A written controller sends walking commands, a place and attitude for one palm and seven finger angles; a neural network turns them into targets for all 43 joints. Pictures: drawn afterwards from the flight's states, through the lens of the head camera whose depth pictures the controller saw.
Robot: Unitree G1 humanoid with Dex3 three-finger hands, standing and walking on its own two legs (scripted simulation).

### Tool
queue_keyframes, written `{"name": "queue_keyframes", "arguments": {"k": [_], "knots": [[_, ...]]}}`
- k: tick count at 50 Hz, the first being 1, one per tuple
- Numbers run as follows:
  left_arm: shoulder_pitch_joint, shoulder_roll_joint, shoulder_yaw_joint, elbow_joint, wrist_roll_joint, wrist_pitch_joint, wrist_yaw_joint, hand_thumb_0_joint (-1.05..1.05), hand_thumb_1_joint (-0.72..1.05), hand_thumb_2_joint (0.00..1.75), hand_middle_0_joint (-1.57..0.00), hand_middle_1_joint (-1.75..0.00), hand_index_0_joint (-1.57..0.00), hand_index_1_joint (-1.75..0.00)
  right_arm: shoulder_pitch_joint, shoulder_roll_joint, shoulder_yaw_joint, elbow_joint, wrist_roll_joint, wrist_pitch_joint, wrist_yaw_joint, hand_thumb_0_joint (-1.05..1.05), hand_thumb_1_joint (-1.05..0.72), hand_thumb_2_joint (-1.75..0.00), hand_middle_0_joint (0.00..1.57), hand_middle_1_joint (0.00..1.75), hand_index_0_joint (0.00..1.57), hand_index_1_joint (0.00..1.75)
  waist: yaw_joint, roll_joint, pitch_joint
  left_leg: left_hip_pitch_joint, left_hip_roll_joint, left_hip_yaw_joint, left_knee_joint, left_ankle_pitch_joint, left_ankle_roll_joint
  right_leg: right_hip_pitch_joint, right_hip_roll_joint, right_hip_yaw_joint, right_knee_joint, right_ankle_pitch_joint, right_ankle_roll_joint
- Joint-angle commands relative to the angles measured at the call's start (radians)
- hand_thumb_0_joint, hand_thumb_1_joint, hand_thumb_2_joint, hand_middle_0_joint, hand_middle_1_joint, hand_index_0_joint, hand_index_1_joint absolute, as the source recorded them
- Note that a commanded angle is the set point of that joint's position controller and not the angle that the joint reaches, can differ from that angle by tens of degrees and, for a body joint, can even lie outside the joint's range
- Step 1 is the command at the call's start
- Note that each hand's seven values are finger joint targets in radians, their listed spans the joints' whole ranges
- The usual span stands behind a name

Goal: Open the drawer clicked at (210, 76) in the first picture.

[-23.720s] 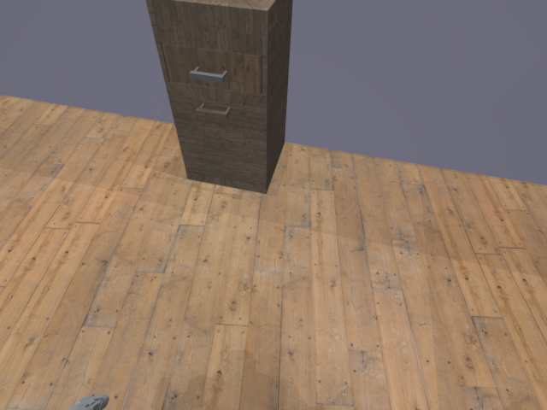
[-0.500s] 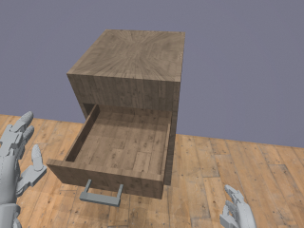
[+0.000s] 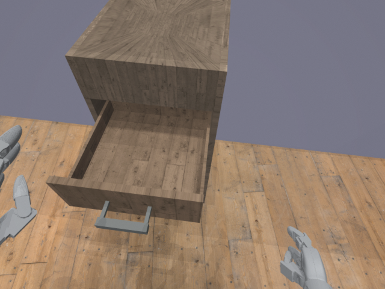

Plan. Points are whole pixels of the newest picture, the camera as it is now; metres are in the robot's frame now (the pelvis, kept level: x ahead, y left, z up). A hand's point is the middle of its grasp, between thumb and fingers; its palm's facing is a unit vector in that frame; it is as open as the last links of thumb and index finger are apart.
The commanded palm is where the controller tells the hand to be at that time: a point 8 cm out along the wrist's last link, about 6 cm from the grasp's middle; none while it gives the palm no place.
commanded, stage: step back with the hand held close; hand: left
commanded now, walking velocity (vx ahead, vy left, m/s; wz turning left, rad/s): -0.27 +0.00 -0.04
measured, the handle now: (125, 216) +0.29 +0.19 -0.13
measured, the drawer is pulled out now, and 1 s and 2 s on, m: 0.30 0.30 0.30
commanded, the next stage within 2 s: stop stepping back and stand still in 0.96 s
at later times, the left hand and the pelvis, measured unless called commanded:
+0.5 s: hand (16, 250) +0.15 +0.23 +0.16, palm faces +0.36 -0.78 -0.51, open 7.5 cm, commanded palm +0.07 +0.27 +0.18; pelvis -0.05 -0.01 -0.01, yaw +1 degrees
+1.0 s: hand out of the picture +0.07 +0.17 +0.17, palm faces +0.27 -0.84 -0.47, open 7.5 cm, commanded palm +0.00 +0.22 +0.18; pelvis -0.15 -0.05 -0.01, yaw -3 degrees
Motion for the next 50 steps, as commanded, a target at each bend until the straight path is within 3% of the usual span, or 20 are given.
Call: {"name": "queue_keyframes", "arguments": {"k": [1, 9, 13, 17, 19, 23, 25, 27, 29, 30, 32, 34, 35, 36, 38, 40, 43, 47, 49, 50], "knots": [[0.011, 0.117, 0.109, -0.212, -0.007, -0.072, 0.035, 0.00, 0.90, 0.90, -0.20, -0.30, -0.20, -0.30, -0.080, -0.123, -0.048, -0.158, 0.000, -0.072, -0.005, 0.00, -0.90, -0.90, 0.20, 0.30, 0.20, 0.30, 0.001, 0.084, -0.194, -0.149, 0.113, -0.061, -0.111, 0.217, 0.038, 0.240, -0.031, 0.055, 0.041, 0.183, -0.033], [-0.051, 0.141, 0.110, -0.208, -0.001, -0.082, 0.055, 0.00, 0.90, 0.90, -0.20, -0.30, -0.20, -0.30, -0.068, -0.126, -0.046, -0.144, 0.001, -0.082, -0.004, 0.00, -0.90, -0.90, 0.20, 0.30, 0.20, 0.30, -0.007, -0.007, -0.126, -0.133, 0.037, -0.019, -0.014, -0.123, 0.029, 0.029, -0.097, 0.186, -0.160, -0.163, -0.066], [-0.051, 0.128, 0.094, -0.206, 0.003, -0.079, 0.069, 0.00, 0.90, 0.90, -0.20, -0.30, -0.20, -0.30, -0.063, -0.127, -0.040, -0.138, -0.002, -0.075, -0.009, 0.00, -0.90, -0.90, 0.20, 0.30, 0.20, 0.30, -0.004, -0.001, -0.115, -0.089, 0.047, -0.033, -0.037, -0.178, 0.029, -0.042, -0.090, 0.146, -0.180, -0.312, -0.057], [-0.045, 0.118, 0.098, -0.237, 0.016, -0.079, 0.076, 0.00, 0.90, 0.90, -0.20, -0.30, -0.20, -0.30, -0.079, -0.136, -0.037, -0.169, -0.002, -0.088, -0.014, 0.00, -0.90, -0.90, 0.20, 0.30, 0.20, 0.30, -0.003, 0.180, -0.111, -0.376, 0.166, -0.153, -0.252, -0.151, 0.075, 0.228, 0.038, 0.051, 0.097, -0.135, -0.006], [-0.012, 0.141, 0.123, -0.233, 0.016, -0.082, 0.070, 0.00, 0.90, 0.90, -0.20, -0.30, -0.20, -0.30, -0.079, -0.126, -0.045, -0.169, 0.002, -0.101, -0.011, 0.00, -0.90, -0.90, 0.20, 0.30, 0.20, 0.30, 0.006, 0.161, -0.180, -0.334, 0.175, -0.144, -0.182, 0.097, 0.078, 0.270, 0.039, 0.051, 0.149, 0.083, -0.006], [0.001, 0.137, 0.142, -0.241, 0.005, -0.112, 0.049, 0.00, 0.90, 0.90, -0.20, -0.30, -0.20, -0.30, -0.064, -0.125, -0.045, -0.151, -0.003, -0.119, 0.004, 0.00, -0.90, -0.90, 0.20, 0.30, 0.20, 0.30, 0.005, 0.135, -0.194, -0.334, 0.157, -0.116, -0.115, 0.140, 0.073, 0.272, 0.008, 0.102, 0.139, 0.183, -0.025], [-0.005, 0.145, 0.137, -0.237, -0.002, -0.112, 0.044, 0.00, 0.90, 0.90, -0.20, -0.30, -0.20, -0.30, -0.065, -0.122, -0.056, -0.138, 0.001, -0.124, 0.008, 0.00, -0.90, -0.90, 0.20, 0.30, 0.20, 0.30, 0.004, 0.032, -0.236, -0.257, 0.100, -0.062, -0.008, 0.086, 0.047, 0.202, -0.056, 0.188, 0.044, 0.167, -0.056], [-0.021, 0.155, 0.135, -0.225, -0.010, -0.110, 0.049, 0.00, 0.90, 0.90, -0.20, -0.30, -0.20, -0.30, -0.049, -0.117, -0.062, -0.118, 0.004, -0.113, 0.016, 0.00, -0.90, -0.90, 0.20, 0.30, 0.20, 0.30, -0.003, -0.110, -0.216, -0.147, -0.005, 0.006, 0.169, -0.115, 0.010, 0.016, -0.188, 0.333, -0.173, -0.055, -0.121], [-0.037, 0.173, 0.153, -0.218, -0.008, -0.095, 0.061, 0.00, 0.90, 0.90, -0.20, -0.30, -0.20, -0.30, -0.062, -0.112, -0.062, -0.094, -0.005, -0.087, 0.016, 0.00, -0.90, -0.90, 0.20, 0.30, 0.20, 0.30, 0.004, -0.190, -0.222, -0.031, -0.033, 0.024, 0.369, -0.152, -0.002, -0.121, -0.269, 0.366, -0.271, -0.145, -0.181], [-0.032, 0.150, 0.136, -0.208, -0.003, -0.087, 0.061, 0.00, 0.90, 0.90, -0.20, -0.30, -0.20, -0.30, -0.069, -0.091, -0.047, -0.095, -0.011, -0.078, 0.015, 0.00, -0.90, -0.90, 0.20, 0.30, 0.20, 0.30, 0.001, -0.202, -0.208, -0.024, -0.009, 0.010, 0.314, -0.168, 0.006, -0.106, -0.260, 0.300, -0.235, -0.078, -0.173], [-0.024, 0.140, 0.131, -0.205, 0.000, -0.074, 0.059, 0.00, 0.90, 0.90, -0.20, -0.30, -0.20, -0.30, -0.079, -0.089, -0.031, -0.094, -0.013, -0.063, 0.006, 0.00, -0.90, -0.90, 0.20, 0.30, 0.20, 0.30, -0.018, -0.093, -0.157, -0.012, 0.018, 0.012, -0.041, -0.077, 0.016, -0.077, -0.142, 0.177, -0.112, -0.043, -0.088], [-0.036, 0.151, 0.128, -0.278, 0.020, -0.093, 0.057, 0.00, 0.90, 0.90, -0.20, -0.30, -0.20, -0.30, -0.113, -0.134, -0.056, -0.126, -0.012, -0.078, -0.004, 0.00, -0.90, -0.90, 0.20, 0.30, 0.20, 0.30, -0.007, 0.258, -0.143, -0.181, 0.302, -0.280, -0.253, 0.191, 0.121, 0.022, 0.050, 0.047, 0.267, -0.077, 0.001], [0.003, 0.138, 0.134, -0.228, 0.008, -0.103, 0.048, 0.00, 0.90, 0.90, -0.20, -0.30, -0.20, -0.30, -0.083, -0.106, -0.059, -0.116, -0.016, -0.096, 0.004, 0.00, -0.90, -0.90, 0.20, 0.30, 0.20, 0.30, -0.016, 0.270, -0.216, -0.215, 0.351, -0.273, -0.290, 0.175, 0.156, 0.050, 0.076, 0.081, 0.485, -0.296, -0.011], [-0.018, 0.143, 0.135, -0.282, -0.001, -0.109, 0.051, 0.00, 0.90, 0.90, -0.20, -0.30, -0.20, -0.30, -0.072, -0.105, -0.065, -0.124, -0.026, -0.113, 0.002, 0.00, -0.90, -0.90, 0.20, 0.30, 0.20, 0.30, -0.016, 0.256, -0.208, -0.208, 0.367, -0.301, -0.259, 0.258, 0.185, -0.011, 0.087, 0.111, 0.600, -0.345, -0.012], [0.013, 0.108, 0.105, -0.293, -0.012, -0.105, 0.049, 0.00, 0.90, 0.90, -0.20, -0.30, -0.20, -0.30, -0.048, -0.113, -0.069, -0.080, -0.029, -0.135, 0.013, 0.00, -0.90, -0.90, 0.20, 0.30, 0.20, 0.30, -0.001, 0.190, -0.232, 0.042, 0.331, -0.190, -0.132, 0.639, 0.178, -0.133, 0.074, 0.112, 0.537, -0.331, -0.007], [-0.008, 0.098, 0.077, -0.312, -0.011, -0.099, 0.043, 0.00, 0.90, 0.90, -0.20, -0.30, -0.20, -0.30, -0.056, -0.113, -0.063, -0.069, -0.024, -0.146, 0.027, 0.00, -0.90, -0.90, 0.20, 0.30, 0.20, 0.30, 0.002, 0.233, -0.242, 0.146, 0.307, -0.137, -0.102, 0.738, 0.155, -0.120, 0.063, 0.074, 0.404, -0.297, -0.004], [-0.047, 0.103, 0.064, -0.289, -0.021, -0.087, 0.028, 0.00, 0.90, 0.90, -0.20, -0.30, -0.20, -0.30, -0.073, -0.125, -0.044, -0.069, -0.020, -0.154, 0.044, 0.00, -0.90, -0.90, 0.20, 0.30, 0.20, 0.30, 0.004, 0.260, -0.225, 0.127, 0.299, -0.150, -0.120, 0.631, 0.137, -0.029, 0.062, 0.062, 0.226, -0.243, -0.011], [-0.053, 0.143, 0.110, -0.258, -0.040, -0.091, 0.004, 0.00, 0.90, 0.90, -0.20, -0.30, -0.20, -0.30, -0.105, -0.138, -0.036, -0.081, -0.011, -0.144, 0.045, 0.00, -0.90, -0.90, 0.20, 0.30, 0.20, 0.30, 0.019, 0.193, -0.215, 0.045, 0.269, -0.130, -0.082, 0.416, 0.106, 0.126, 0.056, 0.041, -0.063, -0.064, -0.009], [-0.029, 0.191, 0.162, -0.242, -0.035, -0.109, -0.011, 0.00, 0.90, 0.90, -0.20, -0.30, -0.20, -0.30, -0.110, -0.134, -0.038, -0.095, -0.005, -0.130, 0.049, 0.00, -0.90, -0.90, 0.20, 0.30, 0.20, 0.30, 0.023, 0.120, -0.217, -0.006, 0.188, -0.038, -0.014, 0.261, 0.057, 0.170, 0.015, 0.035, -0.163, 0.115, -0.018], [-0.030, 0.175, 0.135, -0.253, -0.034, -0.112, -0.015, 0.00, 0.90, 0.90, -0.20, -0.30, -0.20, -0.30, -0.083, -0.115, -0.043, -0.109, 0.013, -0.120, 0.053, 0.00, -0.90, -0.90, 0.20, 0.30, 0.20, 0.30, 0.010, -0.059, -0.259, -0.012, 0.082, 0.067, 0.129, 0.174, 0.004, 0.164, -0.091, 0.122, -0.177, 0.315, -0.068]]}}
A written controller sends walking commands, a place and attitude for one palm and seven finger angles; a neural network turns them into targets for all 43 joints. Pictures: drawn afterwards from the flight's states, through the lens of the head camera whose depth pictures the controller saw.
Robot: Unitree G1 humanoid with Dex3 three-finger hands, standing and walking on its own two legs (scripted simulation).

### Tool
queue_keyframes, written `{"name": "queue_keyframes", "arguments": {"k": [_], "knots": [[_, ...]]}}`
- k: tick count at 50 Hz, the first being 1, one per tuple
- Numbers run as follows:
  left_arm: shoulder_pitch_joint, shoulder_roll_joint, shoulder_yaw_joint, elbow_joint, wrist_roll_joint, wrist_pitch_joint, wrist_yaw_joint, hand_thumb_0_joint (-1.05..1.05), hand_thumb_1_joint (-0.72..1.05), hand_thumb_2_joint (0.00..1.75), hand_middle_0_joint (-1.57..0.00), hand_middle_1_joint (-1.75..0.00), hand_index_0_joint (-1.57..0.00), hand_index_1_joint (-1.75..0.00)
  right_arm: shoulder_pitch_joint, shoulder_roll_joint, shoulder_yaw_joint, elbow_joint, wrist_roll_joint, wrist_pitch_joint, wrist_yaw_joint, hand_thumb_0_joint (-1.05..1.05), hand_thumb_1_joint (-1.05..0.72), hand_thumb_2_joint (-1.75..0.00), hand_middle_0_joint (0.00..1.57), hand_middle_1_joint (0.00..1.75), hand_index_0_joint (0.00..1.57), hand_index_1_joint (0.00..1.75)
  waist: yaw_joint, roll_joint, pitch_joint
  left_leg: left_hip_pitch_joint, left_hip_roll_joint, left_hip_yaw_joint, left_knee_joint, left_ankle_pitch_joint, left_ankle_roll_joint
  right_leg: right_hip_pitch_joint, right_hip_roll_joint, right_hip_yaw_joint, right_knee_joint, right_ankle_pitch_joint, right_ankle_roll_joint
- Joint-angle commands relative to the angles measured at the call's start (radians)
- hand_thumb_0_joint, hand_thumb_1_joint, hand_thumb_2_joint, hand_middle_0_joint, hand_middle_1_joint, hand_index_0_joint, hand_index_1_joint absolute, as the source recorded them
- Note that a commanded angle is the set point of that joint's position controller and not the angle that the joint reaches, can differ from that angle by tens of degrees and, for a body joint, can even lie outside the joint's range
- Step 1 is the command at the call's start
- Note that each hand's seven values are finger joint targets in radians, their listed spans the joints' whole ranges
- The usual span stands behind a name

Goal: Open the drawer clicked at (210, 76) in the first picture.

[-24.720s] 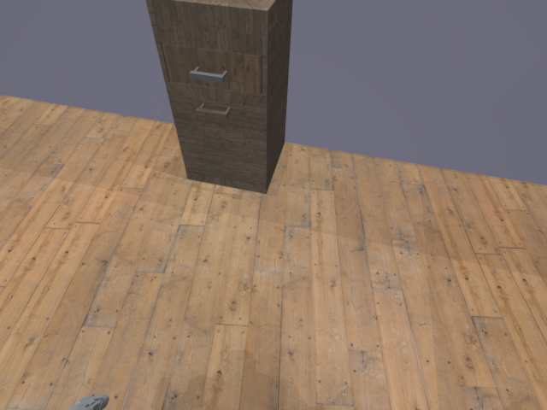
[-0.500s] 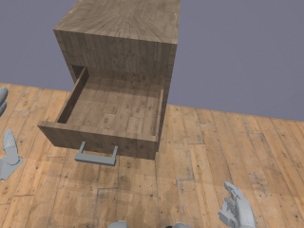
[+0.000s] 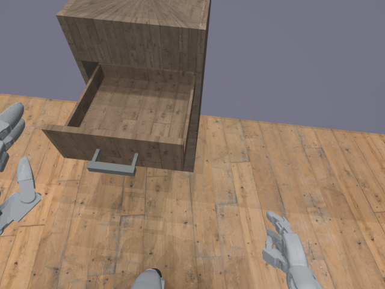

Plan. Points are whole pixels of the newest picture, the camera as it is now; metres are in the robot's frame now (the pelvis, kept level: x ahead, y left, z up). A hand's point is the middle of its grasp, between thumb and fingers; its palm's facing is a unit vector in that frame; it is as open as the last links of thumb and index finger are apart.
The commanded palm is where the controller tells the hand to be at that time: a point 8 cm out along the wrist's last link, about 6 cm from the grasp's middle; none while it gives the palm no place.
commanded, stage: stop stepping back and stand still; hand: left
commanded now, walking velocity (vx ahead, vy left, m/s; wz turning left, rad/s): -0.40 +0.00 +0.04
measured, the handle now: (114, 161) +0.43 +0.26 -0.12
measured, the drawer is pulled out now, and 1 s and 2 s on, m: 0.30 0.30 0.30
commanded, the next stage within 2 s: let the arm hang, fingers relaxed in 0.80 s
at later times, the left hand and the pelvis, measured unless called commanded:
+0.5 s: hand out of the picture +0.08 +0.21 +0.18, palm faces +0.41 -0.79 -0.46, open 7.4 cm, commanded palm +0.02 +0.26 +0.19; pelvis -0.09 -0.03 +0.01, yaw +4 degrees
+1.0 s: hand out of the picture +0.10 +0.25 +0.05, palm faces +0.30 -0.84 -0.45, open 7.4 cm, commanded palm none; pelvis -0.09 -0.01 +0.00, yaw +7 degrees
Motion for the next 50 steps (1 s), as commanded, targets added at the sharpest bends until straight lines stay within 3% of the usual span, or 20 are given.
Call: {"name": "queue_keyframes", "arguments": {"k": [1, 3, 6, 9, 11, 14, 17, 21, 24, 28, 31, 34, 35, 37, 40, 42, 44, 45, 47, 50], "knots": [[0.066, 0.164, 0.126, -0.190, -0.011, -0.078, 0.006, 0.00, 0.90, 0.90, -0.20, -0.30, -0.20, -0.30, -0.018, -0.163, -0.109, -0.169, 0.058, -0.028, -0.011, 0.00, -0.90, -0.90, 0.20, 0.30, 0.20, 0.30, -0.027, -0.251, -0.282, 0.136, -0.147, 0.074, 0.351, -0.240, 0.031, -0.022, -0.339, 0.253, -0.222, 0.616, -0.118], [0.136, 0.167, 0.168, -0.126, -0.009, -0.053, 0.030, 0.00, 0.90, 0.90, -0.20, -0.30, -0.20, -0.30, -0.066, -0.112, -0.084, -0.163, 0.038, 0.006, -0.032, 0.00, -0.90, -0.90, 0.20, 0.30, 0.20, 0.30, -0.020, -0.221, -0.231, -0.051, -0.131, -0.016, 0.549, -0.410, 0.030, 0.031, -0.400, 0.249, -0.173, 0.814, -0.203], [0.181, 0.122, 0.149, -0.086, 0.028, -0.035, 0.057, 0.00, 0.90, 0.90, -0.20, -0.30, -0.20, -0.30, -0.057, -0.101, -0.047, -0.178, 0.025, 0.048, -0.054, 0.00, -0.90, -0.90, 0.20, 0.30, 0.20, 0.30, -0.058, -0.142, -0.238, 0.031, -0.103, 0.032, 0.200, -0.328, 0.047, 0.127, -0.298, 0.134, -0.090, 0.861, -0.126], [0.151, 0.127, 0.102, -0.164, 0.030, -0.021, 0.072, 0.00, 0.90, 0.90, -0.20, -0.30, -0.20, -0.30, -0.012, -0.152, -0.070, -0.180, 0.023, 0.036, -0.067, 0.00, -0.90, -0.90, 0.20, 0.30, 0.20, 0.30, -0.073, -0.058, -0.220, 0.222, -0.090, 0.069, -0.209, -0.025, 0.074, 0.141, -0.236, 0.100, -0.037, 0.666, -0.053], [0.148, 0.144, 0.090, -0.215, 0.025, -0.024, 0.067, 0.00, 0.90, 0.90, -0.20, -0.30, -0.20, -0.30, 0.006, -0.189, -0.091, -0.200, 0.036, 0.012, -0.060, 0.00, -0.90, -0.90, 0.20, 0.30, 0.20, 0.30, -0.038, 0.071, -0.223, 0.292, 0.047, -0.027, -0.219, 0.248, 0.113, 0.105, -0.150, 0.063, 0.001, 0.390, 0.006], [0.170, 0.179, 0.138, -0.227, 0.019, -0.025, 0.069, 0.00, 0.90, 0.90, -0.20, -0.30, -0.20, -0.30, 0.003, -0.173, -0.082, -0.191, 0.033, 0.002, -0.050, 0.00, -0.90, -0.90, 0.20, 0.30, 0.20, 0.30, -0.041, 0.182, -0.232, 0.247, 0.035, -0.058, -0.144, 0.143, 0.115, 0.078, -0.136, 0.061, -0.023, 0.267, -0.005], [0.145, 0.148, 0.122, -0.179, 0.017, -0.036, 0.073, 0.00, 0.90, 0.90, -0.20, -0.30, -0.20, -0.30, 0.025, -0.177, -0.079, -0.177, 0.035, -0.004, -0.045, 0.00, -0.90, -0.90, 0.20, 0.30, 0.20, 0.30, -0.052, 0.017, -0.129, 0.123, -0.033, -0.041, -0.125, -0.295, 0.109, 0.021, -0.166, 0.160, -0.189, -0.042, -0.015], [0.074, 0.124, 0.086, -0.119, 0.028, -0.035, 0.079, 0.00, 0.90, 0.90, -0.20, -0.30, -0.20, -0.30, 0.073, -0.189, -0.089, -0.142, 0.018, -0.008, -0.049, 0.00, -0.90, -0.90, 0.20, 0.30, 0.20, 0.30, -0.068, -0.099, -0.092, 0.243, -0.108, 0.040, 0.031, -0.306, 0.104, -0.160, -0.262, 0.251, -0.309, -0.280, -0.084], [0.024, 0.109, 0.058, -0.084, 0.036, -0.032, 0.077, 0.00, 0.90, 0.90, -0.20, -0.30, -0.20, -0.30, 0.064, -0.189, -0.078, -0.140, 0.013, -0.012, -0.057, 0.00, -0.90, -0.90, 0.20, 0.30, 0.20, 0.30, -0.069, -0.044, -0.053, 0.266, -0.083, 0.017, -0.057, -0.335, 0.123, -0.220, -0.211, 0.186, -0.235, -0.296, -0.073], [-0.005, 0.096, 0.059, -0.086, 0.061, -0.031, 0.084, 0.00, 0.90, 0.90, -0.20, -0.30, -0.20, -0.30, 0.050, -0.191, -0.069, -0.149, -0.002, -0.014, -0.066, 0.00, -0.90, -0.90, 0.20, 0.30, 0.20, 0.30, -0.062, 0.164, -0.024, 0.010, 0.087, -0.248, -0.347, -0.626, 0.195, -0.044, -0.025, 0.005, 0.107, -0.105, -0.005], [0.045, 0.116, 0.088, -0.068, 0.056, -0.030, 0.069, 0.00, 0.90, 0.90, -0.20, -0.30, -0.20, -0.30, 0.045, -0.176, -0.070, -0.145, 0.008, -0.014, -0.056, 0.00, -0.90, -0.90, 0.20, 0.30, 0.20, 0.30, -0.046, 0.151, -0.095, -0.045, 0.037, -0.127, -0.259, -0.535, 0.173, 0.114, -0.042, -0.003, 0.034, -0.038, -0.004], [0.037, 0.123, 0.087, -0.066, 0.043, -0.027, 0.057, 0.00, 0.90, 0.90, -0.20, -0.30, -0.20, -0.30, 0.045, -0.170, -0.077, -0.152, 0.010, 0.001, -0.051, 0.00, -0.90, -0.90, 0.20, 0.30, 0.20, 0.30, -0.054, -0.090, -0.017, -0.024, -0.089, -0.005, -0.005, -0.444, 0.116, -0.052, -0.167, 0.256, -0.232, -0.322, -0.083], [0.006, 0.126, 0.078, -0.098, 0.037, -0.032, 0.057, 0.00, 0.90, 0.90, -0.20, -0.30, -0.20, -0.30, 0.050, -0.163, -0.075, -0.139, 0.010, 0.000, -0.047, 0.00, -0.90, -0.90, 0.20, 0.30, 0.20, 0.30, -0.064, -0.172, -0.024, 0.032, -0.124, 0.043, 0.149, -0.325, 0.099, -0.097, -0.267, 0.385, -0.319, -0.320, -0.128], [-0.011, 0.117, 0.080, -0.082, 0.029, -0.036, 0.063, 0.00, 0.90, 0.90, -0.20, -0.30, -0.20, -0.30, 0.073, -0.152, -0.070, -0.109, 0.007, -0.006, -0.036, 0.00, -0.90, -0.90, 0.20, 0.30, 0.20, 0.30, -0.069, -0.164, -0.081, 0.152, -0.113, 0.049, 0.209, -0.276, 0.091, -0.141, -0.332, 0.369, -0.348, -0.249, -0.160], [-0.008, 0.103, 0.056, -0.107, 0.040, -0.033, 0.065, 0.00, 0.90, 0.90, -0.20, -0.30, -0.20, -0.30, 0.050, -0.157, -0.056, -0.122, 0.007, -0.012, -0.047, 0.00, -0.90, -0.90, 0.20, 0.30, 0.20, 0.30, -0.065, -0.026, -0.035, 0.259, -0.070, 0.017, -0.135, -0.237, 0.111, -0.166, -0.196, 0.174, -0.194, -0.140, -0.082], [0.018, 0.114, 0.076, -0.137, 0.038, -0.046, 0.069, 0.00, 0.90, 0.90, -0.20, -0.30, -0.20, -0.30, 0.040, -0.177, -0.064, -0.140, 0.007, -0.020, -0.051, 0.00, -0.90, -0.90, 0.20, 0.30, 0.20, 0.30, -0.042, 0.152, -0.064, 0.189, 0.055, -0.153, -0.269, -0.282, 0.151, -0.065, -0.075, 0.080, -0.034, -0.020, -0.017], [0.017, 0.120, 0.097, -0.129, 0.049, -0.041, 0.069, 0.00, 0.90, 0.90, -0.20, -0.30, -0.20, -0.30, 0.029, -0.155, -0.056, -0.146, 0.014, -0.019, -0.052, 0.00, -0.90, -0.90, 0.20, 0.30, 0.20, 0.30, -0.037, 0.193, -0.065, 0.052, 0.097, -0.197, -0.359, -0.449, 0.160, 0.038, -0.056, 0.030, 0.060, 0.016, 0.002], [-0.137, -0.073, -0.274, 0.719, 0.138, 0.158, -0.073, 0.00, 0.90, 0.90, -0.20, -0.30, -0.20, -0.30, 0.040, -0.319, -0.132, 0.121, -0.017, -0.029, 0.043, 0.00, -0.90, -0.90, 0.20, 0.30, 0.20, 0.30, -0.082, 0.139, -0.006, 0.040, 0.057, -0.204, -0.135, -0.060, 0.160, -0.143, -0.085, 0.021, 0.187, 0.133, -0.005], [-0.112, -0.140, -0.290, 0.799, 0.104, 0.246, -0.094, 0.00, 0.90, 0.90, -0.20, -0.30, -0.20, -0.30, 0.119, -0.199, -0.095, 0.095, -0.009, 0.052, 0.031, 0.00, -0.90, -0.90, 0.20, 0.30, 0.20, 0.30, -0.040, -0.015, -0.137, 0.111, 0.050, -0.120, -0.080, 0.098, 0.147, -0.067, -0.089, 0.043, 0.096, 0.077, -0.004], [-0.176, -0.089, -0.297, 0.983, 0.106, 0.237, -0.097, 0.00, 0.90, 0.90, -0.20, -0.30, -0.20, -0.30, 0.170, -0.181, -0.072, 0.104, -0.012, 0.078, 0.022, 0.00, -0.90, -0.90, 0.20, 0.30, 0.20, 0.30, -0.034, -0.211, -0.215, 0.181, -0.054, -0.047, 0.005, 0.230, 0.102, 0.092, -0.145, 0.091, 0.015, 0.549, -0.035]]}}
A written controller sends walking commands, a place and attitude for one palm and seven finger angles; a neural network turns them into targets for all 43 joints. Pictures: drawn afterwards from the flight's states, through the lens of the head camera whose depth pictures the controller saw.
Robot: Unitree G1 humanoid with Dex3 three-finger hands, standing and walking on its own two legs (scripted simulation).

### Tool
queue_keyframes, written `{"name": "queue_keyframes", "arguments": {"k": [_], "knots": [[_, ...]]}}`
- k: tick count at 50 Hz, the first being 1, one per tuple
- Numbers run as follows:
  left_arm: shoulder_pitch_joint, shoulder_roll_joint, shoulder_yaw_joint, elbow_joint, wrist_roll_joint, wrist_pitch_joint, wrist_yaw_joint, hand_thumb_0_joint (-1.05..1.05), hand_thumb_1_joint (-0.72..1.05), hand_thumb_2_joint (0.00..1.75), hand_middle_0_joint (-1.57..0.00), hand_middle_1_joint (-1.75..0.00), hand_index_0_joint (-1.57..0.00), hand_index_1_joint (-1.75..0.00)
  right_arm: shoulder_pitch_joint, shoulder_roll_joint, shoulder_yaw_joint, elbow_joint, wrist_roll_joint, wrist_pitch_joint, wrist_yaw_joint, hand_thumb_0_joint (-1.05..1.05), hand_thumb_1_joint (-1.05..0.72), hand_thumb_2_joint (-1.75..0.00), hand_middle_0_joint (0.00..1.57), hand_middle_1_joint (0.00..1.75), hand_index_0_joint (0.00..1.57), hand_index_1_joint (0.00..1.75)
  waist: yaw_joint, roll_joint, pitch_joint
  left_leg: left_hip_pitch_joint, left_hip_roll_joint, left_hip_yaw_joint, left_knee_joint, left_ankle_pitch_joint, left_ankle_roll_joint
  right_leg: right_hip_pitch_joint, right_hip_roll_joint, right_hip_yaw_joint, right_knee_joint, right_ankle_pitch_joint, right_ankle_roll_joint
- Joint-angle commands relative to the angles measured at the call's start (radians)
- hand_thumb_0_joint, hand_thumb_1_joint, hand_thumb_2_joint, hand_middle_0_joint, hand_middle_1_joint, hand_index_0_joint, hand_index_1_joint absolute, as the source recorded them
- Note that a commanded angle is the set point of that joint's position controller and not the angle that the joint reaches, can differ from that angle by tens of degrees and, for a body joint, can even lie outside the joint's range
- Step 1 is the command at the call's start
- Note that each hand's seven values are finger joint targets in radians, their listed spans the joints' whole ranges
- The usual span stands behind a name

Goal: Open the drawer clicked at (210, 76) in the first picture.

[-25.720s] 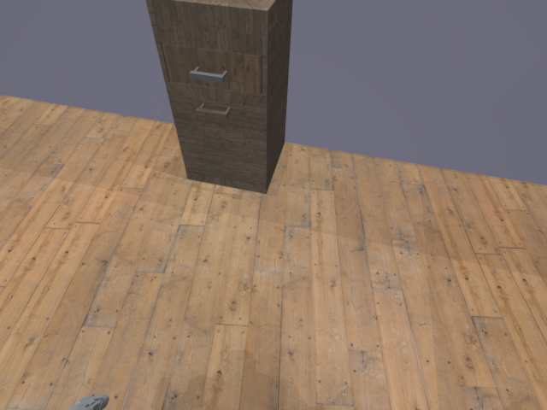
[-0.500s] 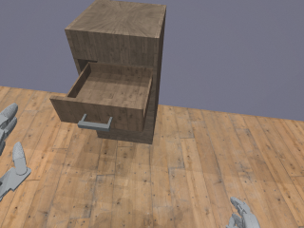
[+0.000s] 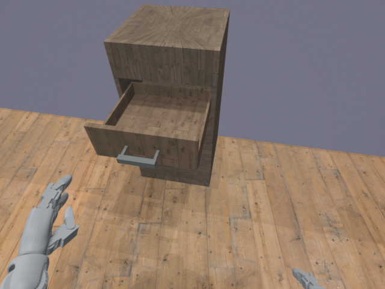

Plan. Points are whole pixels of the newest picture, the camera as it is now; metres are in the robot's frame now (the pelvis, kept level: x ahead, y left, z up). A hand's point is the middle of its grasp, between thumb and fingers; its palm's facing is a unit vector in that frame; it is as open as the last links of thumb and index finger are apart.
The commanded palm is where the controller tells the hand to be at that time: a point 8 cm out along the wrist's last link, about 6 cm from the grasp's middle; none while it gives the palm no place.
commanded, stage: let the arm hang, fingers relaxed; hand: left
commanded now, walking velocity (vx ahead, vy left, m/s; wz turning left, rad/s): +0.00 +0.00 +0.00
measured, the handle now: (139, 156) +0.54 +0.22 -0.12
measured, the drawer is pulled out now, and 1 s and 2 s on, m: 0.30 0.30 0.30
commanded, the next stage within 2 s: look to check the result in 1.00 s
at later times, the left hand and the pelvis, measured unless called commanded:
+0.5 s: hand out of the picture -0.04 +0.18 -0.15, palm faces +0.01 -0.97 -0.23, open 7.3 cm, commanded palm none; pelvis +0.01 -0.01 +0.02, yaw -1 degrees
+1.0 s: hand out of the picture +0.01 +0.15 -0.16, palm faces +0.01 -0.98 -0.19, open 7.4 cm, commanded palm none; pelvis +0.01 -0.02 +0.02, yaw -1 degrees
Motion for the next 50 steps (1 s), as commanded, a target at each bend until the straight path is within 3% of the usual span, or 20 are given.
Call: {"name": "queue_keyframes", "arguments": {"k": [1, 2, 4, 5, 9, 10, 11, 15, 17, 22, 35, 50], "knots": [[0.001, 0.008, -0.105, 0.405, 0.004, 0.073, -0.032, 0.00, 0.90, 0.90, -0.20, -0.30, -0.20, -0.30, 0.030, -0.093, -0.030, -0.040, -0.001, 0.018, -0.001, 0.00, -0.90, -0.90, 0.20, 0.30, 0.20, 0.30, -0.006, -0.254, -0.117, 0.064, 0.083, -0.069, -0.021, 0.358, -0.003, 0.203, -0.107, 0.114, -0.075, 0.581, -0.056], [-0.037, 0.013, -0.112, 0.481, -0.001, 0.078, -0.030, 0.00, 0.90, 0.90, -0.20, -0.30, -0.20, -0.30, 0.023, -0.092, -0.030, -0.020, -0.001, 0.034, -0.003, 0.00, -0.90, -0.90, 0.20, 0.30, 0.20, 0.30, -0.010, -0.210, -0.080, 0.086, 0.077, -0.068, -0.049, 0.294, -0.007, 0.170, -0.114, 0.121, -0.100, 0.514, -0.064], [-0.087, 0.012, -0.128, 0.615, -0.009, 0.087, -0.027, 0.00, 0.90, 0.90, -0.20, -0.30, -0.20, -0.30, 0.000, -0.074, -0.016, 0.018, -0.008, 0.055, -0.002, 0.00, -0.90, -0.90, 0.20, 0.30, 0.20, 0.30, -0.007, 0.010, 0.031, 0.089, 0.097, -0.085, -0.132, 0.310, 0.000, 0.115, -0.071, 0.109, -0.128, 0.346, -0.047], [-0.093, 0.011, -0.136, 0.683, -0.012, 0.088, -0.026, 0.00, 0.90, 0.90, -0.20, -0.30, -0.20, -0.30, -0.005, -0.066, -0.007, 0.043, -0.008, 0.060, -0.004, 0.00, -0.90, -0.90, 0.20, 0.30, 0.20, 0.30, -0.001, 0.071, 0.050, 0.077, 0.112, -0.093, -0.164, 0.319, 0.004, 0.133, -0.055, 0.101, -0.143, 0.289, -0.037], [-0.079, 0.006, -0.155, 0.884, -0.019, 0.078, -0.028, 0.00, 0.90, 0.90, -0.20, -0.30, -0.20, -0.30, 0.007, -0.058, 0.002, 0.124, 0.006, 0.070, -0.013, 0.00, -0.90, -0.90, 0.20, 0.30, 0.20, 0.30, 0.001, 0.060, 0.059, 0.115, 0.119, -0.094, -0.214, 0.201, 0.002, 0.159, -0.050, 0.112, -0.231, 0.199, -0.037], [-0.063, -0.031, -0.144, 0.915, -0.017, 0.076, -0.027, 0.00, 0.90, 0.90, -0.20, -0.30, -0.20, -0.30, 0.022, -0.044, -0.001, 0.140, -0.002, 0.071, -0.017, 0.00, -0.90, -0.90, 0.20, 0.30, 0.20, 0.30, 0.003, 0.127, 0.036, 0.129, 0.119, -0.090, -0.222, 0.176, 0.004, 0.170, -0.051, 0.110, -0.247, 0.187, -0.039], [-0.056, -0.023, -0.148, 0.945, -0.020, 0.075, -0.028, 0.00, 0.90, 0.90, -0.20, -0.30, -0.20, -0.30, 0.030, -0.035, 0.001, 0.158, -0.001, 0.073, -0.018, 0.00, -0.90, -0.90, 0.20, 0.30, 0.20, 0.30, 0.002, 0.163, 0.026, 0.137, 0.117, -0.090, -0.231, 0.152, 0.005, 0.177, -0.051, 0.109, -0.254, 0.179, -0.040], [-0.051, -0.040, -0.166, 1.036, -0.022, 0.068, -0.028, 0.00, 0.90, 0.90, -0.20, -0.30, -0.20, -0.30, 0.085, -0.024, -0.001, 0.219, 0.007, 0.076, -0.024, 0.00, -0.90, -0.90, 0.20, 0.30, 0.20, 0.30, -0.009, 0.024, 0.031, 0.179, 0.129, -0.084, -0.230, 0.171, 0.006, 0.163, -0.059, 0.095, -0.279, 0.204, -0.041], [-0.046, -0.049, -0.173, 1.070, -0.024, 0.070, -0.025, 0.00, 0.90, 0.90, -0.20, -0.30, -0.20, -0.30, 0.101, -0.018, 0.001, 0.251, 0.007, 0.077, -0.026, 0.00, -0.90, -0.90, 0.20, 0.30, 0.20, 0.30, -0.009, 0.039, 0.066, 0.170, 0.130, -0.088, -0.246, 0.162, 0.008, 0.151, -0.058, 0.093, -0.285, 0.185, -0.042], [-0.018, -0.058, -0.180, 1.133, -0.026, 0.070, -0.020, 0.00, 0.90, 0.90, -0.20, -0.30, -0.20, -0.30, 0.140, -0.005, 0.006, 0.303, 0.009, 0.078, -0.030, 0.00, -0.90, -0.90, 0.20, 0.30, 0.20, 0.30, -0.005, -0.016, 0.087, 0.173, 0.131, -0.087, -0.259, 0.164, 0.011, 0.152, -0.059, 0.086, -0.290, 0.174, -0.042], [-0.010, -0.089, -0.175, 1.158, -0.024, 0.069, -0.010, 0.00, 0.90, 0.90, -0.20, -0.30, -0.20, -0.30, 0.179, 0.040, 0.001, 0.352, 0.003, 0.080, -0.028, 0.00, -0.90, -0.90, 0.20, 0.30, 0.20, 0.30, -0.003, -0.010, 0.160, 0.129, 0.121, -0.078, -0.279, 0.071, 0.006, 0.103, -0.052, 0.090, -0.298, 0.072, -0.045], [-0.011, -0.101, -0.168, 1.146, -0.024, 0.061, -0.009, 0.00, 0.90, 0.90, -0.20, -0.30, -0.20, -0.30, 0.191, 0.063, -0.005, 0.352, 0.003, 0.077, -0.032, 0.00, -0.90, -0.90, 0.20, 0.30, 0.20, 0.30, -0.005, -0.006, 0.139, 0.147, 0.120, -0.062, -0.252, 0.127, 0.001, 0.114, -0.056, 0.100, -0.305, 0.122, -0.052]]}}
